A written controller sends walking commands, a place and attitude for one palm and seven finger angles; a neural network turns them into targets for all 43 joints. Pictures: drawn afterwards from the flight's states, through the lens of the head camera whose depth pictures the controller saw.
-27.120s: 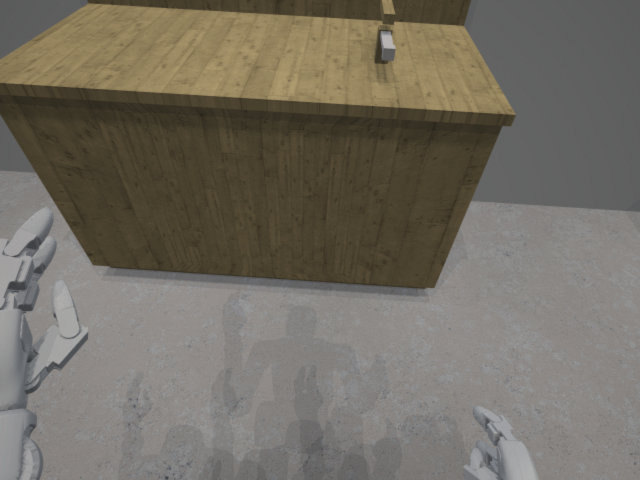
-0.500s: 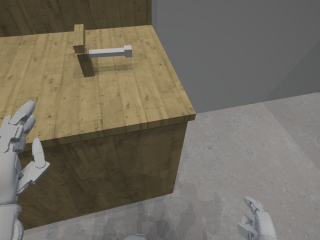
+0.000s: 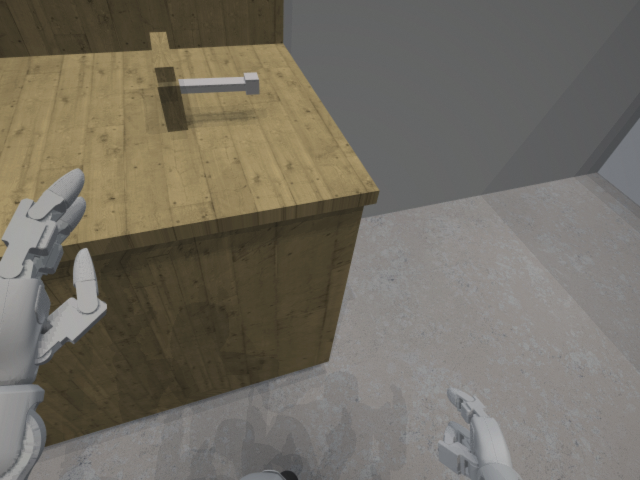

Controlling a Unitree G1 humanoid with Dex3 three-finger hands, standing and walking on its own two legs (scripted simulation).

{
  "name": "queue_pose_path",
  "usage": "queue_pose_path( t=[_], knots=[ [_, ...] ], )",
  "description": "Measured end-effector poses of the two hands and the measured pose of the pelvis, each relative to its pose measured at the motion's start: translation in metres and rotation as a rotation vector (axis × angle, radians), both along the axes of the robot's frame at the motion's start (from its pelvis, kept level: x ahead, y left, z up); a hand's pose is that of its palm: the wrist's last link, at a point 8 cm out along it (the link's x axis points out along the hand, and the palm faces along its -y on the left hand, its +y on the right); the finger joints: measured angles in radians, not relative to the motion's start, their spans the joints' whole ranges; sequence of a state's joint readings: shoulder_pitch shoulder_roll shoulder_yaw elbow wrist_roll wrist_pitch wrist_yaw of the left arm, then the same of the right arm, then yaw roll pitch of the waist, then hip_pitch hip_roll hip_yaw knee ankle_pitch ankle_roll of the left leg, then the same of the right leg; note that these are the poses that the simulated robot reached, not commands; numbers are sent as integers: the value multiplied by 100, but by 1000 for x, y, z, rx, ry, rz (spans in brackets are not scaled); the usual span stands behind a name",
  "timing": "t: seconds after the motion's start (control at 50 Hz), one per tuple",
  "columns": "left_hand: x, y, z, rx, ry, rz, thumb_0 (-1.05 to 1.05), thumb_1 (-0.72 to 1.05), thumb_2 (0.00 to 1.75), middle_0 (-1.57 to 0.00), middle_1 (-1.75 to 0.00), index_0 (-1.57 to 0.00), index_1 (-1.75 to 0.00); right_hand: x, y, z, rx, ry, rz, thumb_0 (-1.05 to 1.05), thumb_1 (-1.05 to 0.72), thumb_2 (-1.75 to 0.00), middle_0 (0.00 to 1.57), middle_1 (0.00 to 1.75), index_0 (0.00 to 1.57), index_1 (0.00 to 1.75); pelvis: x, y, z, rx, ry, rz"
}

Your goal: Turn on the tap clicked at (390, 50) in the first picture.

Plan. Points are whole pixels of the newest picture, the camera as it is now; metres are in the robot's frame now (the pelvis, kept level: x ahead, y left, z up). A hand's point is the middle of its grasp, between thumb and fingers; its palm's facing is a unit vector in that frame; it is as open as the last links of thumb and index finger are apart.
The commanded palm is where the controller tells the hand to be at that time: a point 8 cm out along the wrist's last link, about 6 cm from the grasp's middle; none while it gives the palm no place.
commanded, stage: step back with the hand held close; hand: left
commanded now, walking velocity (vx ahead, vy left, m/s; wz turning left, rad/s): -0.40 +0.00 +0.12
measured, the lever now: (251, 83) +0.72 +0.21 +0.13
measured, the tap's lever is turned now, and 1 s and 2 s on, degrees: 85 85 85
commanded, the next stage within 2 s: stop stepping back and stand still in 0.10 s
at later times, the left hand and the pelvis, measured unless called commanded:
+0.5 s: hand out of the picture +0.06 +0.29 +0.17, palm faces +0.46 -0.83 -0.32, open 7.5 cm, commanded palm +0.00 +0.32 +0.19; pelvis -0.15 +0.03 +0.02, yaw +3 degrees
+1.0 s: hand out of the picture +0.01 +0.30 +0.18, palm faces +0.51 -0.76 -0.40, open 7.5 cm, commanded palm -0.05 +0.33 +0.19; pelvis -0.18 +0.03 +0.00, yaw +6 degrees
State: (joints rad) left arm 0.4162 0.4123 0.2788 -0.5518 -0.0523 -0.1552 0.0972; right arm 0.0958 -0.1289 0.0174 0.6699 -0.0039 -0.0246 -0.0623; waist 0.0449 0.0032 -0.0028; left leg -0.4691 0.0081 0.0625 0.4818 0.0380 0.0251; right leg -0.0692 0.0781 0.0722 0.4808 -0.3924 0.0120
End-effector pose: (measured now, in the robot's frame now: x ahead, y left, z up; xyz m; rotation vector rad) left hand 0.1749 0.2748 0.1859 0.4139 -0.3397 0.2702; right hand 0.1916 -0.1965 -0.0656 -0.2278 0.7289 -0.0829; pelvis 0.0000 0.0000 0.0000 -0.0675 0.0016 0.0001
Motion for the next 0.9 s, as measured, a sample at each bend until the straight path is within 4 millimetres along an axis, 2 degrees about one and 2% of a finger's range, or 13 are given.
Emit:
queue_pose_path(
  t=[0.06,0.1,0.2,0.26,0.34,0.38,0.44,0.54,0.6,0.66,0.72,0.84,0.9],
  knots=[
    [-6,6,0,10,6,-23,1,89,90,-21,-30,-21,-30,-31,-12,5,-18,-2,-41,2,-90,-90,21,30,21,30,-20,2,2,8,-21,-15],
    [-17,10,-1,1,38,-11,1,89,90,-21,-30,-21,-30,-53,-20,9,-35,-8,-59,2,-90,-90,21,30,21,30,-35,3,4,3,-25,-15],
    [-74,12,-3,19,79,27,1,89,90,-21,-30,-21,-30,-103,-40,6,-72,4,-86,2,-90,-90,21,30,20,30,-73,7,1,21,-13,-2],
    [-109,16,2,0,60,45,1,89,90,-21,-30,-21,-30,-136,-42,8,-105,72,-100,2,-90,-90,20,30,20,30,-87,13,8,35,-9,0],
    [-132,37,-3,-49,-7,115,1,88,90,-21,-30,-21,-30,-168,-37,7,-148,86,-98,2,-90,-90,20,30,20,30,-106,23,6,32,-3,26],
    [-137,49,-9,-73,-16,155,1,88,90,-21,-30,-21,-30,-177,-32,1,-150,70,-104,2,-90,-90,20,30,20,30,-121,30,1,23,-9,54],
    [-148,59,-13,-85,39,196,1,89,90,-21,-30,-20,-30,-191,-14,1,-94,40,-107,2,-90,-90,20,30,20,30,-138,33,7,52,-35,48],
    [-175,45,1,-49,98,185,2,89,90,-20,-30,-20,-30,-207,18,5,28,3,-48,2,-90,-90,20,30,20,30,-153,30,20,49,-39,53],
    [-193,36,7,0,86,176,2,89,90,-20,-30,-20,-30,-209,27,-4,60,8,3,2,-90,-90,21,30,21,30,-164,25,14,62,-24,56],
    [-206,35,8,-14,63,180,1,89,90,-20,-30,-21,-30,-212,26,-11,61,31,21,2,-90,-90,21,30,21,30,-176,25,12,59,-42,62],
    [-212,42,3,-55,62,211,1,89,90,-21,-30,-21,-30,-218,18,-10,43,37,5,2,-90,-90,21,30,21,30,-179,26,13,70,-49,76],
    [-214,57,-6,-84,34,231,1,89,90,-21,-30,-21,-30,-218,-1,-5,-58,-14,-18,2,-90,-90,21,30,21,30,-181,38,4,70,-53,99],
    [-211,61,-4,-46,29,231,1,89,90,-20,-30,-20,-30,-216,-3,-6,-62,-29,-35,2,-90,-90,21,30,20,30,-185,40,0,87,-64,92]
  ],
)
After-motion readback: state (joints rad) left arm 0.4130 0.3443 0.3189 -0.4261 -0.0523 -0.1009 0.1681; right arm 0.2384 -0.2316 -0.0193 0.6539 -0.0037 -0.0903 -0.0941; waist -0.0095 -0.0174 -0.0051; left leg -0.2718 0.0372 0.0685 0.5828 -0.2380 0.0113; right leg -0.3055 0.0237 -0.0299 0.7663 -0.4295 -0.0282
